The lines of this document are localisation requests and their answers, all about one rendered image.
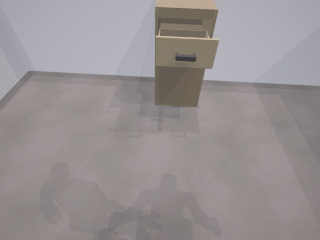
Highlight handle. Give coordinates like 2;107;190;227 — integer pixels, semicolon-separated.
175;52;197;62

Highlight cabinet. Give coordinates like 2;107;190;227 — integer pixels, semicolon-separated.
154;0;218;107

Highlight drawer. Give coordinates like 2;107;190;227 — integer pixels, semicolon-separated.
155;28;219;69

